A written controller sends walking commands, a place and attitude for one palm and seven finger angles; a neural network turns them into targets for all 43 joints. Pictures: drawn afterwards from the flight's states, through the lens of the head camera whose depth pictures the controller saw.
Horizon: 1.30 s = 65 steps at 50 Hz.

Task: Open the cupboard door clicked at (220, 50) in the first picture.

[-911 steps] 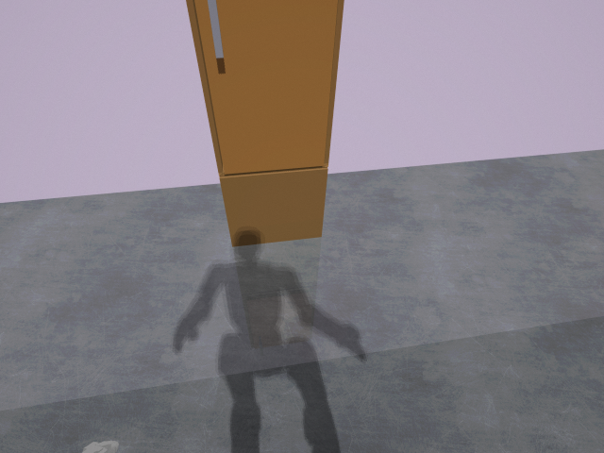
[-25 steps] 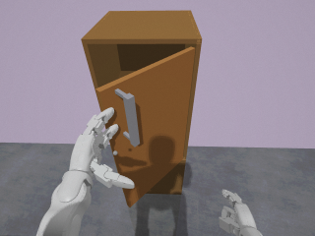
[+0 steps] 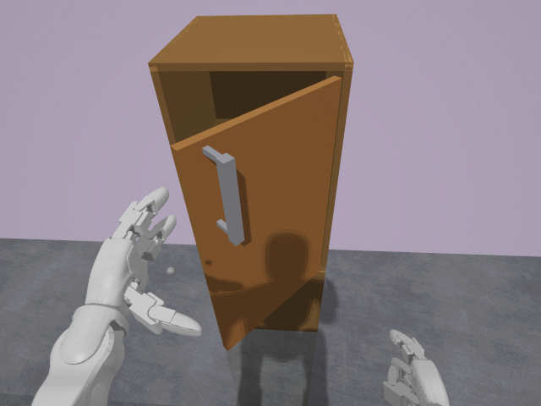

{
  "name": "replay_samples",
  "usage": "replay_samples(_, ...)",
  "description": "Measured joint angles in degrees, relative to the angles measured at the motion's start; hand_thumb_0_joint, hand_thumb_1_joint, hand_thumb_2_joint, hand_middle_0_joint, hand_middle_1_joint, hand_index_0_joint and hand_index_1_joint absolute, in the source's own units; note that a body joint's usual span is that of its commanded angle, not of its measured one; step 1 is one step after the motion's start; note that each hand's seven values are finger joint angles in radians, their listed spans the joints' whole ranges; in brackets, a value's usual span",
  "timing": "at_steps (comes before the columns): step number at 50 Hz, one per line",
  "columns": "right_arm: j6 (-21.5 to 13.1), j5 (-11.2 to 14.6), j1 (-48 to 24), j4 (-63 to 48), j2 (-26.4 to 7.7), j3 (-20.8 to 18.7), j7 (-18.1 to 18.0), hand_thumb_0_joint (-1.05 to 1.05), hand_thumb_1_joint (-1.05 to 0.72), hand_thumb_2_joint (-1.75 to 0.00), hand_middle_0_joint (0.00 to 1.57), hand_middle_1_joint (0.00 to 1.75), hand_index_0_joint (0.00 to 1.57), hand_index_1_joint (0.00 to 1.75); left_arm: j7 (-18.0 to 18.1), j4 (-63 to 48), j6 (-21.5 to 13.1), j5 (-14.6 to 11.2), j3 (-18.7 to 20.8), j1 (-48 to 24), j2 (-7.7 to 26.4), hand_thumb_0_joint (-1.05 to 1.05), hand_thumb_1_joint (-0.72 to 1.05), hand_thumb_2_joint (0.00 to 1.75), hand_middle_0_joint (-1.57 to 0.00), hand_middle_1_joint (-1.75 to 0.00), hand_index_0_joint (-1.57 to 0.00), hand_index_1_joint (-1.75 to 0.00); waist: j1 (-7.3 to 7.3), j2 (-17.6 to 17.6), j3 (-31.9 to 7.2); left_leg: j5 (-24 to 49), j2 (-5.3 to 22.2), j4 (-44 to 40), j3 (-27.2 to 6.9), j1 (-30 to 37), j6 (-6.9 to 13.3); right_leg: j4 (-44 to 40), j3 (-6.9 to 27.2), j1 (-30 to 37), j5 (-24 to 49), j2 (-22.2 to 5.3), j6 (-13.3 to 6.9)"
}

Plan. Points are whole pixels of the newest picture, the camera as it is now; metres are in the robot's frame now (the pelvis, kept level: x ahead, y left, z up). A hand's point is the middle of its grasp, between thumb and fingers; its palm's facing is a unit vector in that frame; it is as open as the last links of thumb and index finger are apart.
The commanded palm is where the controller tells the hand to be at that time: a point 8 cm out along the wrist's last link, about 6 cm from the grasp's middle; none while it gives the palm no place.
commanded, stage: draw the hand back to the body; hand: left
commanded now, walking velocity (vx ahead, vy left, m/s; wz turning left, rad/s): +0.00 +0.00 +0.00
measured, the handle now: (223, 197) +0.37 +0.12 +0.16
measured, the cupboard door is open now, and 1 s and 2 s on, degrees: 47 47 47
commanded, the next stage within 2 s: step back with the hand held close in 1.40 s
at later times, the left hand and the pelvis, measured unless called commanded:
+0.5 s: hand (107, 282) +0.20 +0.22 +0.16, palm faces +0.29 -0.92 -0.26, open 15.1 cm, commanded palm +0.17 +0.26 +0.17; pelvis -0.01 +0.01 +0.01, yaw -1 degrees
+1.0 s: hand (63, 271) +0.21 +0.28 +0.16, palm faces +0.43 -0.82 -0.38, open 9.3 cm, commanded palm +0.16 +0.32 +0.17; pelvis +0.01 +0.03 +0.01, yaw -2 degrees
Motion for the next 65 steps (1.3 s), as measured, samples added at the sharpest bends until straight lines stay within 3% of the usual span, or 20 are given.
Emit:
replay_samples(8, -1.2, 0.4, 0.5, 0.5, -0.2, 0.1, -0.1, 0.02, -0.9, -0.9, 0.21, 0.3, 0.2, 0.3, -2.1, 0.7, -0.1, -2.1, 5.0, 0.9, 1.8, -0.01, -0.5, 0.3, -0.15, -0.3, -0.15, -0.3, 0.12, 0.0, -0.1, 0.2, 0.2, -0.1, 0.2, 0.2, 0.1, -0.8, 0.2, 0.4, 0.7, 0.2, 0.1)
replay_samples(17, -3.7, 0.8, 0.8, 1.0, -1.0, -0.2, -0.6, 0.02, -0.9, -0.9, 0.21, 0.3, 0.2, 0.3, -4.1, 0.0, -0.6, -2.9, 6.2, 2.0, 2.5, -0.01, -0.47, 0.32, -0.15, -0.3, -0.15, -0.3, 0.7, -0.1, 0.4, 0.3, -0.4, 0.3, -0.1, -0.2, 0.6, -0.9, -0.1, 0.4, 0.9, -0.3, 0.6)
replay_samples(20, -4.2, -1.0, 0.0, 1.4, -0.5, -0.4, -0.5, 0.02, -0.9, -0.9, 0.21, 0.3, 0.2, 0.3, 1.5, -0.8, -6.2, 2.6, 4.9, 4.1, 4.2, -0.01, -0.41, 0.34, -0.16, -0.3, -0.15, -0.3, 0.39, -0.2, 1.2, 0.7, -0.3, -0.4, 0.1, 0.2, 0.7, -2.1, 0.1, 1.0, 1.6, -0.2, 0.7)
replay_samples(24, -3.5, -2.2, -0.2, 1.7, 0.2, -0.9, 0.1, 0.01, -0.9, -0.9, 0.21, 0.3, 0.2, 0.3, 7.2, -1.4, -13.4, 6.9, 5.1, 7.6, 4.8, -0.01, -0.31, 0.38, -0.16, -0.3, -0.16, -0.3, 0.5, -0.6, 2.6, 1.7, -0.2, -2.5, 0.7, 1.3, 0.8, -4.3, 0.7, 1.9, 3.0, 0.0, 0.8)
replay_samples(28, -2.4, -2.6, 0.1, 2.7, 0.4, -1.3, 0.2, 0.01, -0.9, -0.9, 0.21, 0.3, 0.2, 0.3, 9.8, -0.2, -17.2, 9.0, 5.4, 8.7, 4.9, -0.01, -0.19, 0.43, -0.16, -0.3, -0.16, -0.3, 0.98, -0.6, 3.9, 2.5, -0.5, -4.2, 1.0, 2.3, 1.1, -6.2, 1.0, 2.9, 4.0, -0.2, 1.1)
replay_samples(33, -1.4, -2.8, 0.4, 4.2, 0.6, -1.7, 0.1, 0.01, -0.9, -0.9, 0.21, 0.3, 0.2, 0.3, 11.1, 1.3, -19.3, 10.1, 6.3, 8.9, 5.3, -0.01, -0.03, 0.51, -0.17, -0.3, -0.17, -0.3, 1.07, -0.6, 4.7, 2.9, -0.9, -5.6, 1.3, 3.3, 1.5, -7.4, 1.3, 3.8, 4.4, -0.6, 1.5)
replay_samples(42, -0.1, -2.8, 0.5, 4.3, 0.6, -2.5, 0.3, 0.02, -0.9, -0.9, 0.21, 0.3, 0.2, 0.3, 11.2, 1.1, -20.4, 10.2, 9.6, 11.1, 6.8, 0.0, 0.28, 0.64, -0.19, -0.3, -0.18, -0.3, 0.68, -0.5, 4.1, 2.3, -1.3, -6.5, 2.2, 4.6, 1.9, -7.9, 2.2, 4.6, 3.9, -0.9, 2.0)
replay_samples(54, 0.7, -2.5, -0.5, 3.5, 0.0, -3.3, 0.2, 0.01, -0.9, -0.9, 0.21, 0.3, 0.2, 0.3, 11.5, 2.1, -19.9, 9.7, 14.0, 11.4, 7.9, 0.01, 0.7, 0.82, -0.2, -0.3, -0.2, -0.3, 1.54, -0.7, 3.8, 1.8, -1.3, -6.6, 2.2, 4.9, 2.0, -8.4, 2.2, 5.1, 3.6, -0.9, 2.2)
replay_samples(65, 0.8, -2.7, -0.7, 3.5, 0.3, -3.1, 0.4, 0.01, -0.9, -0.9, 0.21, 0.3, 0.2, 0.3, 11.6, 1.4, -19.3, 9.7, 13.1, 11.5, 7.2, 0.01, 0.87, 0.89, -0.21, -0.3, -0.21, -0.3, 1.65, -0.8, 3.7, 2.0, -1.3, -6.9, 1.8, 4.9, 1.8, -8.7, 1.8, 5.2, 3.7, -0.8, 2.1)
